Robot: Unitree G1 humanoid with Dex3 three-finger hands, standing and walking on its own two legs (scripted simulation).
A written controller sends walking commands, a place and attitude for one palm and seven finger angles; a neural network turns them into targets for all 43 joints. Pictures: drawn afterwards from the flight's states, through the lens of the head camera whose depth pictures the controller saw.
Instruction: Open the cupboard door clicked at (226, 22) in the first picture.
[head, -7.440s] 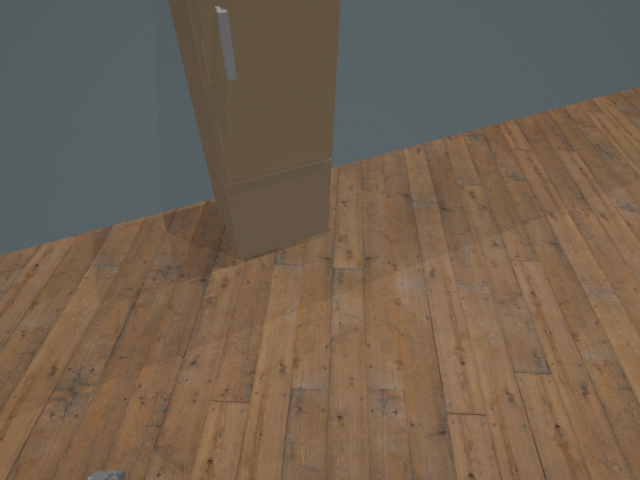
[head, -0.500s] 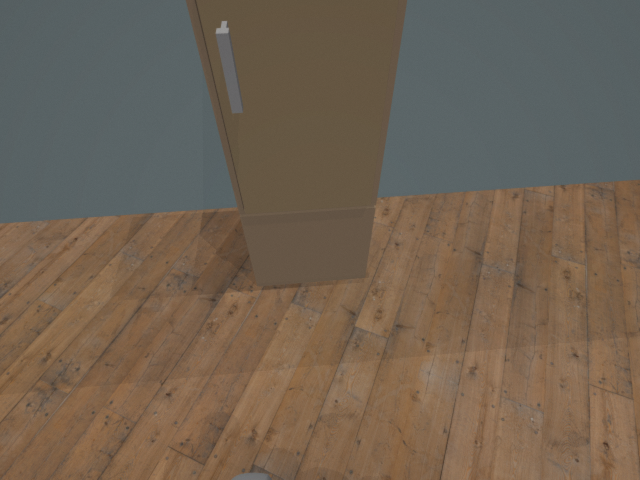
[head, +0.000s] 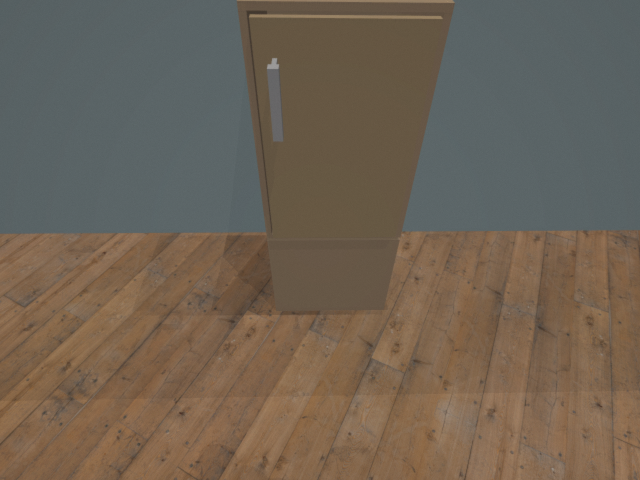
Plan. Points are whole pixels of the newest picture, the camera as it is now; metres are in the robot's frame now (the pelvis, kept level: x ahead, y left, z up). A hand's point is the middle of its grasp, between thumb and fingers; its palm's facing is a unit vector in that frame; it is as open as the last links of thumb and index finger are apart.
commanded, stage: take the last steps up to it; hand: left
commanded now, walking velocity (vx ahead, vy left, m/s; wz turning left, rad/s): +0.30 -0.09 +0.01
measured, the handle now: (276, 100) +0.81 +0.13 +0.09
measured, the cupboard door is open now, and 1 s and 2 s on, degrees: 0 0 0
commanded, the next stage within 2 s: come to a stop and stand still in 0.68 s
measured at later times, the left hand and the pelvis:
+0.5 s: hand out of the picture +0.01 +0.11 -0.18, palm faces +0.15 -0.98 -0.11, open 7.3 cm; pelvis +0.14 -0.01 -0.01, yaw +2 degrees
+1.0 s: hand (252, 343) +0.39 +0.14 -0.17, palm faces +0.02 -0.97 -0.24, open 7.3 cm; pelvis +0.29 -0.04 -0.01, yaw +2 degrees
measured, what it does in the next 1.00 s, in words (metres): walks ahead: right foot, then left foot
